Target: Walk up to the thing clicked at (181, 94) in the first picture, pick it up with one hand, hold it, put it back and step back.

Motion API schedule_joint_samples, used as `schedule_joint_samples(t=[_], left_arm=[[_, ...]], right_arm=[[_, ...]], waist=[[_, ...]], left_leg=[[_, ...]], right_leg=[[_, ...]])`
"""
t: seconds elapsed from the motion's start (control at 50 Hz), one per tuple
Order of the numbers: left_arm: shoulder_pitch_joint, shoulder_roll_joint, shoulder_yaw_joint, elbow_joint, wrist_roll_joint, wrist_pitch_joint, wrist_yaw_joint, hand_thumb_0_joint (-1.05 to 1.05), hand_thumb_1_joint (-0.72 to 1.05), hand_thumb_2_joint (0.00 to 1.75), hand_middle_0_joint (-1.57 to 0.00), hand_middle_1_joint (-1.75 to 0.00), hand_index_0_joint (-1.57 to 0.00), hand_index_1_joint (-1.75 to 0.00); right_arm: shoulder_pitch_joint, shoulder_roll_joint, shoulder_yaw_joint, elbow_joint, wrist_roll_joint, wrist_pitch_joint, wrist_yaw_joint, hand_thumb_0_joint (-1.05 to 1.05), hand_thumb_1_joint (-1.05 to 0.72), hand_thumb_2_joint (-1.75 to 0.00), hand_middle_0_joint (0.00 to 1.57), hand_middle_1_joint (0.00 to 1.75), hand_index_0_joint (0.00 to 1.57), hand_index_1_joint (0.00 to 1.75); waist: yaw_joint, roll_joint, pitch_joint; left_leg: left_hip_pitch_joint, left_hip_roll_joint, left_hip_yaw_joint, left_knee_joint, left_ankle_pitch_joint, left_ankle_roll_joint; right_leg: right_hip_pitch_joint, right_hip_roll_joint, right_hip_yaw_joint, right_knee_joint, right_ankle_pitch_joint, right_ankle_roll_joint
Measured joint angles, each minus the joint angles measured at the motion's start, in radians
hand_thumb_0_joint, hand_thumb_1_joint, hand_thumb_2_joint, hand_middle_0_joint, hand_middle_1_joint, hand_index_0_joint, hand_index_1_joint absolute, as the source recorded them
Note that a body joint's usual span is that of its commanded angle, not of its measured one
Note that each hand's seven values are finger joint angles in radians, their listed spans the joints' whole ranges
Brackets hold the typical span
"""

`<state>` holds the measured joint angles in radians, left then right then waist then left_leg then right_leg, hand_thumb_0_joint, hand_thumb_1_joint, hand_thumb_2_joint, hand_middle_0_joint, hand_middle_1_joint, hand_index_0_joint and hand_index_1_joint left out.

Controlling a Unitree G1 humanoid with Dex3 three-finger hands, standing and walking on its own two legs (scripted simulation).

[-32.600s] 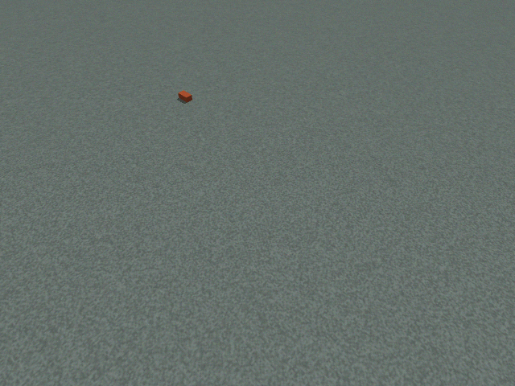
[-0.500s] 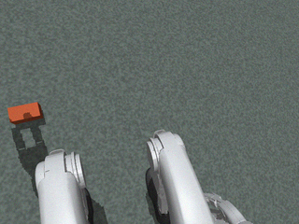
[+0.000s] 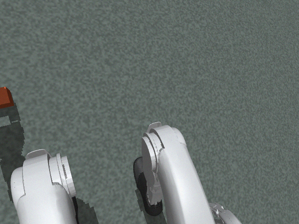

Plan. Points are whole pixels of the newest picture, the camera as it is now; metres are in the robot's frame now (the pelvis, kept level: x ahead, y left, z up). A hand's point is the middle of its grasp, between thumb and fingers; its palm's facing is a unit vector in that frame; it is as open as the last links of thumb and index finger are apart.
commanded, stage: home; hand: left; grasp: from above
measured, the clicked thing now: out of the picture +0.49 +0.32 -0.30
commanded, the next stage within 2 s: none
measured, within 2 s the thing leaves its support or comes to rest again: neither
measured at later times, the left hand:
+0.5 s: hand out of the picture +0.38 +0.30 +0.01, palm faces -0.31 -0.56 -0.77, open 8.3 cm
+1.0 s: hand out of the picture +0.26 +0.23 +0.22, palm faces +0.13 -0.94 -0.31, open 7.4 cm
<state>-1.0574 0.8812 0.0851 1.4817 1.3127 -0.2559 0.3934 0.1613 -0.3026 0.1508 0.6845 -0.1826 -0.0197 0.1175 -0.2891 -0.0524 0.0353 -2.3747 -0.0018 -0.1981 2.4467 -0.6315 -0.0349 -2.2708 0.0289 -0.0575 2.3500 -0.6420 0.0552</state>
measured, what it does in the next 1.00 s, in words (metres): rises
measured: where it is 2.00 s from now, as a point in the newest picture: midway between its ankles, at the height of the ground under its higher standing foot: (112, 211)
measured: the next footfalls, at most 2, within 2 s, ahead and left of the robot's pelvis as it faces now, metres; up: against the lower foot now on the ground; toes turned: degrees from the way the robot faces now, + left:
none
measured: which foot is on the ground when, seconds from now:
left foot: down 0.00-1.00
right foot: down 0.00-1.00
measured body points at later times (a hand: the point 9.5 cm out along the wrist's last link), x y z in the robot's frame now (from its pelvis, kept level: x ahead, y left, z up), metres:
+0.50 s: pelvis +0.01 +0.00 +0.12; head +0.21 +0.06 +0.53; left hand +0.39 +0.32 +0.06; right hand +0.15 -0.26 +0.00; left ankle +0.08 +0.14 -0.28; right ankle +0.11 -0.13 -0.28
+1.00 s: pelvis +0.05 +0.00 +0.31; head +0.14 +0.03 +0.75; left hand +0.25 +0.28 +0.24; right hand +0.27 -0.21 +0.22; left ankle +0.08 +0.14 -0.28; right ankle +0.11 -0.13 -0.28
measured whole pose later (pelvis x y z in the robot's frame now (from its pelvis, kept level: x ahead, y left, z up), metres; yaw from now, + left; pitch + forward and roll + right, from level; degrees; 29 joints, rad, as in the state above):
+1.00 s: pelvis +0.05 +0.00 +0.31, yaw +9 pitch +22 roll -4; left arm 0.15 0.29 0.05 0.12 0.01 0.39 0.07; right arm 0.15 -0.21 0.04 0.55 0.04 -0.10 -0.08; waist -0.06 0.04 -0.19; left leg -1.26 0.04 -0.09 1.44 -0.57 -0.03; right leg -1.20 -0.02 -0.05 1.39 -0.58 0.03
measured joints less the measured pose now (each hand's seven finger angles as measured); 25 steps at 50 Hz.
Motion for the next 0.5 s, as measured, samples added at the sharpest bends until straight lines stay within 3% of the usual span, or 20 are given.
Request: schedule_joint_samples(t=[0.1, 0.2, 0.28, 0.4, 0.5], left_arm=[[0.017, -0.028, 0.016, -0.083, -0.045, 0.067, 0.012, 0.0, -0.31, 0.89, -0.23, -0.84, -0.22, -0.82], [0.081, -0.101, 0.03, -0.203, -0.149, 0.148, -0.058, 0.0, -0.16, 0.88, -0.24, -0.71, -0.23, -0.7], [0.184, -0.173, 0.026, -0.341, -0.28, 0.209, -0.165, 0.0, 0.05, 0.86, -0.23, -0.58, -0.22, -0.58], [0.417, -0.264, 0.001, -0.635, -0.528, 0.283, -0.336, 0.0, 0.44, 0.85, -0.22, -0.41, -0.21, -0.41], [0.62, -0.332, -0.019, -0.881, -0.709, 0.319, -0.402, 0.01, 0.69, 0.87, -0.21, -0.35, -0.21, -0.34]], right_arm=[[0.025, 0.036, -0.012, 0.014, 0.009, -0.014, 0.016, 0.01, -0.89, -0.9, 0.21, 0.3, 0.2, 0.3], [0.039, 0.06, -0.048, 0.008, 0.042, -0.004, 0.036, 0.01, -0.89, -0.9, 0.21, 0.3, 0.2, 0.3], [0.045, 0.06, -0.085, -0.006, 0.08, 0.024, 0.045, 0.01, -0.89, -0.9, 0.21, 0.3, 0.2, 0.3], [0.032, 0.029, -0.128, -0.045, 0.13, 0.059, 0.02, 0.01, -0.9, -0.9, 0.21, 0.3, 0.2, 0.3], [0.007, 0.006, -0.165, -0.079, 0.16, 0.062, -0.016, 0.01, -0.9, -0.9, 0.21, 0.3, 0.2, 0.3]], waist=[[0.006, 0.03, -0.036], [0.038, 0.072, -0.089], [0.082, 0.101, -0.141], [0.15, 0.121, -0.192], [0.201, 0.101, -0.213]], left_leg=[[-0.017, 0.002, 0.01, 0.0, -0.025, 0.009], [0.024, 0.012, 0.026, -0.05, -0.055, 0.016], [0.098, 0.022, 0.044, -0.119, -0.073, 0.021], [0.237, 0.032, 0.069, -0.258, -0.063, 0.025], [0.357, 0.036, 0.081, -0.377, -0.039, 0.021]], right_leg=[[-0.013, -0.003, 0.007, -0.001, -0.027, 0.004], [0.023, -0.008, 0.015, -0.047, -0.053, 0.01], [0.089, -0.012, 0.024, -0.111, -0.067, 0.017], [0.217, -0.02, 0.031, -0.241, -0.055, 0.011], [0.329, -0.026, 0.031, -0.35, -0.031, 0.002]])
